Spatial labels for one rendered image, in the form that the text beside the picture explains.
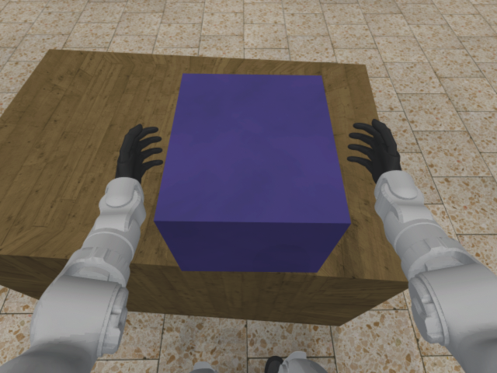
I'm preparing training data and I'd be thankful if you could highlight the left robot upper arm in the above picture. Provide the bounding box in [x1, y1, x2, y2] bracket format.
[0, 275, 129, 373]

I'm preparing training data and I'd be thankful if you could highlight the pedestal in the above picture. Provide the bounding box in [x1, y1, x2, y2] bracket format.
[0, 49, 408, 326]

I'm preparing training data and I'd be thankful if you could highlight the left robot shin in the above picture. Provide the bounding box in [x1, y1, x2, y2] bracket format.
[193, 361, 214, 370]

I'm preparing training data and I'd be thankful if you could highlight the right robot hand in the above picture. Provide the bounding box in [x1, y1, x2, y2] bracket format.
[347, 119, 402, 184]

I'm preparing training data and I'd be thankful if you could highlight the robot right forearm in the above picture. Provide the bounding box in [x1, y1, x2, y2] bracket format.
[374, 170, 497, 281]

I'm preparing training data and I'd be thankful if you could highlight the carton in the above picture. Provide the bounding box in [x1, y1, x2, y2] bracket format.
[154, 73, 351, 273]

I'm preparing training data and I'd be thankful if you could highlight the left robot hand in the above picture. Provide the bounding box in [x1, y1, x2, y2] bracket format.
[115, 124, 163, 184]

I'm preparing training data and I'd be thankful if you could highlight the robot left forearm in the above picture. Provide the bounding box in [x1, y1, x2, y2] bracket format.
[30, 177, 146, 344]

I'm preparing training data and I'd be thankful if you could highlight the right robot upper arm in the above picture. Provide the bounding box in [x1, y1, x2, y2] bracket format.
[408, 263, 497, 373]

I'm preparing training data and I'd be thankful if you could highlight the right robot foot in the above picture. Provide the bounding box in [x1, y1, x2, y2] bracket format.
[265, 356, 283, 373]

